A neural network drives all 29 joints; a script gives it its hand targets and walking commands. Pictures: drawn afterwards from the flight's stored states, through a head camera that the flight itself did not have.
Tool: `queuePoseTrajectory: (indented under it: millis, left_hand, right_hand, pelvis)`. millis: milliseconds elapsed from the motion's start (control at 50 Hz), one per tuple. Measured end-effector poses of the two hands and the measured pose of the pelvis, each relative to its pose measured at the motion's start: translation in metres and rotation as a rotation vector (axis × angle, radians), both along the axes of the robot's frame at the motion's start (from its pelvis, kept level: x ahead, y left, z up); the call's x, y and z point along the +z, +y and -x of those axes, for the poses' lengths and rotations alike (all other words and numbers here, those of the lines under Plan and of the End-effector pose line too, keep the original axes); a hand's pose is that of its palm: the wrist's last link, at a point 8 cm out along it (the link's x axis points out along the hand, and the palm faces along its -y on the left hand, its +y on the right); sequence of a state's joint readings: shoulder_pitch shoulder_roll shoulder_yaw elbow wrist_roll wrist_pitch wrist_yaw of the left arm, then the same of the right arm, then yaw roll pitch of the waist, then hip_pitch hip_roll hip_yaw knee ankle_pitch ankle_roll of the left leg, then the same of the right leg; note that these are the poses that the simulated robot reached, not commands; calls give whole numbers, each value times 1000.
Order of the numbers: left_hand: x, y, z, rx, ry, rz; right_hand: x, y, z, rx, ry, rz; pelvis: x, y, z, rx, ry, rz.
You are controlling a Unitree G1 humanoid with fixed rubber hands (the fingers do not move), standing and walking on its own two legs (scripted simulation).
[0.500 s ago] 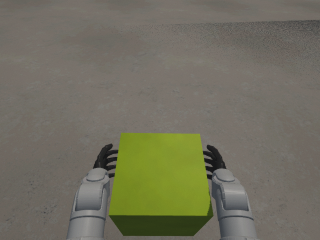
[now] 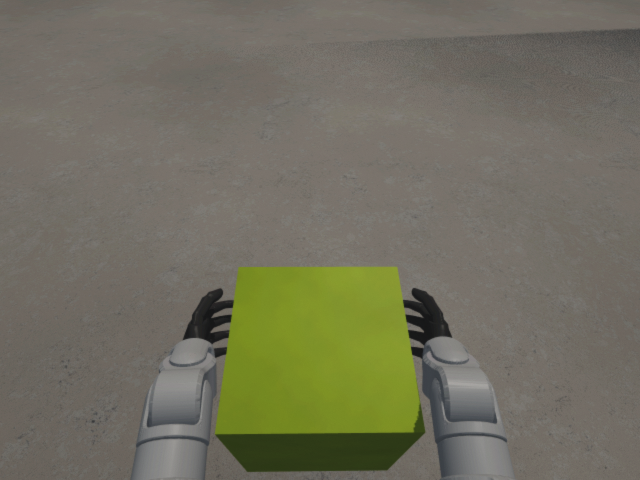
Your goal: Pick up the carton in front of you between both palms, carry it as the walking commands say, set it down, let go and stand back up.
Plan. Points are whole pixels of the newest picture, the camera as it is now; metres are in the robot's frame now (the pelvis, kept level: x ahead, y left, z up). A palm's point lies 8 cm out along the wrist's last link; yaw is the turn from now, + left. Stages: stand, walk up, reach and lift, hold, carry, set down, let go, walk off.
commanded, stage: hold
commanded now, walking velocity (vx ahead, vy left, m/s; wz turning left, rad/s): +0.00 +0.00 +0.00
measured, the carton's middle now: (317, 375) +0.27 +0.01 -0.04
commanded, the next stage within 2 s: set down in 0.64 s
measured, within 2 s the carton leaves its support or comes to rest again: neither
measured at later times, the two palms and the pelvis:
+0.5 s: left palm (188, 348) +0.27 +0.17 +0.05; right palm (432, 351) +0.26 -0.13 +0.05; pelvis -0.02 +0.02 +0.00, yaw -1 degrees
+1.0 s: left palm (205, 324) +0.33 +0.17 +0.00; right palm (415, 325) +0.33 -0.13 +0.00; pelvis +0.01 +0.01 -0.01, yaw +0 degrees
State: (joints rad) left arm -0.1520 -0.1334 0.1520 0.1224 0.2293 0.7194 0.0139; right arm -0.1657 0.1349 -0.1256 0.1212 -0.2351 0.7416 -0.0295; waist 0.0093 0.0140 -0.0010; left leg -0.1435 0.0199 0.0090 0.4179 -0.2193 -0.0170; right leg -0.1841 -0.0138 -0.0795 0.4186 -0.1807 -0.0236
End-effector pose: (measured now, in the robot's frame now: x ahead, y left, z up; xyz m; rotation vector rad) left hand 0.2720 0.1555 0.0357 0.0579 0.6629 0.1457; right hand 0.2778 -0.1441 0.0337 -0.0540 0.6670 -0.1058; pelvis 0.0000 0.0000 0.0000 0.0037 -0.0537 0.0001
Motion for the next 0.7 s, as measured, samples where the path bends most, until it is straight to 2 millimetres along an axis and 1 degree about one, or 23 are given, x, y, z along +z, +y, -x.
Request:
queuePoseTrajectory:
  millis: [140,220,300,500,620,700]
  left_hand:
    - [3,-5,0,-39,3,-6]
    - [7,-6,-1,-54,-12,7]
    - [10,-2,2,-53,-22,16]
    - [10,11,6,-20,-10,16]
    - [14,13,0,-8,-15,10]
    - [13,12,-7,-7,-7,14]
  right_hand:
    - [1,-5,12,-38,3,0]
    - [7,-6,17,-56,-13,4]
    - [14,-2,18,-53,-24,1]
    - [12,10,13,-28,-14,-20]
    - [12,12,6,-16,-19,-24]
    - [11,11,-1,-15,-11,-16]
  pelvis:
    - [0,6,10,-14,-61,7]
    - [0,9,15,-23,-76,4]
    - [0,12,17,-30,-90,5]
    - [-2,18,21,-9,-105,4]
    - [-1,18,14,-2,-96,4]
    - [-1,16,7,1,-88,5]
